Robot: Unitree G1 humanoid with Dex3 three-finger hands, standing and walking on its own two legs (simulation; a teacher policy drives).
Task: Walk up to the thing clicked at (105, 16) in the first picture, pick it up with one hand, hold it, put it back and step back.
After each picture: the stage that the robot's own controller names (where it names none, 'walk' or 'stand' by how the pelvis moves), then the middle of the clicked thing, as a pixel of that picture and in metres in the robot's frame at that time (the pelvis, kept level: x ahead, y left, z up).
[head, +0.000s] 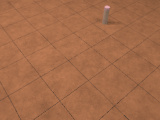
stand; (105, 15) +1.85 -0.32 -0.66
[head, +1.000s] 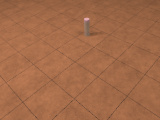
walk; (86, 27) +1.75 +0.07 -0.62
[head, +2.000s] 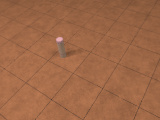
walk; (61, 48) +1.20 +0.29 -0.65
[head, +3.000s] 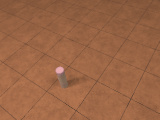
walk; (62, 78) +0.79 +0.26 -0.65
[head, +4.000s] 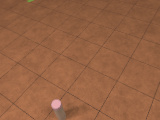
walk; (59, 110) +0.50 +0.24 -0.64
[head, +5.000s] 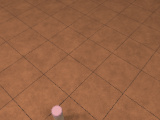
stand; (58, 116) +0.42 +0.20 -0.63
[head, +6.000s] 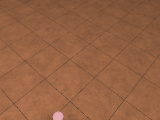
stand; out of the picture +0.41 +0.17 -0.65
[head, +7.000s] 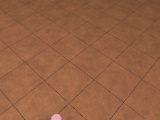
stand; out of the picture +0.40 +0.18 -0.66
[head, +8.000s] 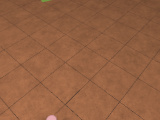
stand; out of the picture +0.40 +0.22 -0.66
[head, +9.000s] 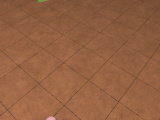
stand; out of the picture +0.39 +0.23 -0.66
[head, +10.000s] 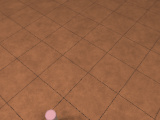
go down; out of the picture +0.40 +0.22 -0.65
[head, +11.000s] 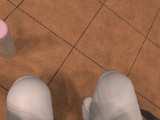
go down; (2, 42) +0.47 +0.26 -0.24
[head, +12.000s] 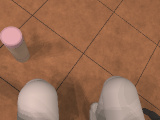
approach; (17, 47) +0.47 +0.25 -0.25
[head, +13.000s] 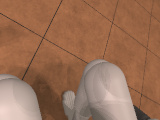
close in; out of the picture +0.45 +0.29 -0.16
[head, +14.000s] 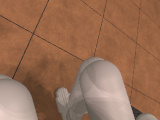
close; out of the picture +0.44 +0.30 -0.16
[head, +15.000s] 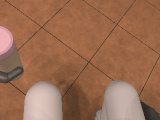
lift; (6, 59) +0.36 +0.25 -0.02
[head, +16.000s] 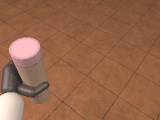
hold; (34, 76) +0.32 +0.16 +0.10
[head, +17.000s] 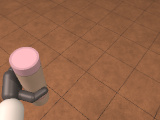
hold; (33, 81) +0.32 +0.17 +0.06
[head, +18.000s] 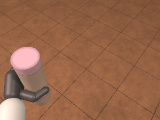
hold; (35, 81) +0.32 +0.17 +0.05
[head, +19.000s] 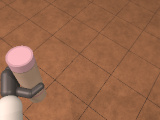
crouch; (30, 78) +0.35 +0.18 -0.01
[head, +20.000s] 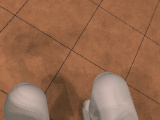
lower; out of the picture +0.48 +0.26 -0.05
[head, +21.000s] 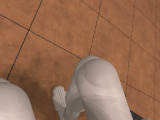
lower; out of the picture +0.45 +0.30 -0.17
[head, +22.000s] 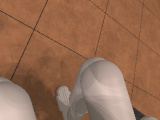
lower; out of the picture +0.44 +0.31 -0.16
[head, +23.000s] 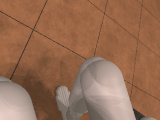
lower; out of the picture +0.44 +0.31 -0.16
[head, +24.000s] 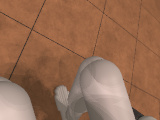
lower; out of the picture +0.44 +0.31 -0.17
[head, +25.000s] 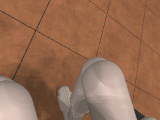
draw back; out of the picture +0.44 +0.30 -0.17
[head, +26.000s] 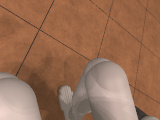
rise; out of the picture +0.44 +0.30 -0.17
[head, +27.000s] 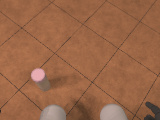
walk; (42, 81) +0.44 +0.22 -0.44
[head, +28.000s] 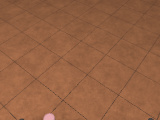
stand; out of the picture +0.40 +0.21 -0.60
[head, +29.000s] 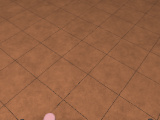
stand; out of the picture +0.39 +0.21 -0.60
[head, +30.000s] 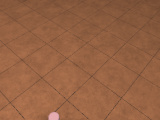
stand; out of the picture +0.41 +0.19 -0.63
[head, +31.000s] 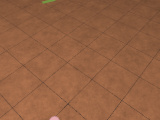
stand; out of the picture +0.40 +0.21 -0.66
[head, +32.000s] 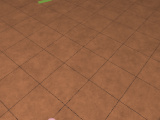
stand; out of the picture +0.39 +0.22 -0.66
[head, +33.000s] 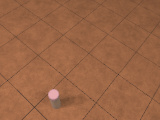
walk; (55, 99) +0.45 +0.16 -0.63
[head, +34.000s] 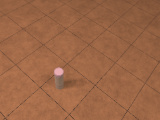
walk; (59, 79) +0.67 +0.16 -0.64
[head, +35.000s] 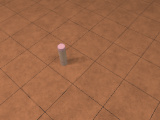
stand; (62, 55) +1.00 +0.26 -0.63
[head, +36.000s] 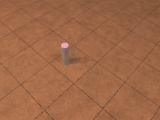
stand; (65, 54) +1.01 +0.19 -0.63
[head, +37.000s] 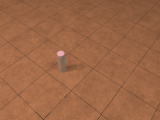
stand; (61, 62) +0.99 +0.20 -0.66
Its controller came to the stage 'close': yes
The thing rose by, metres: 0.69
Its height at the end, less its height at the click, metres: +0.00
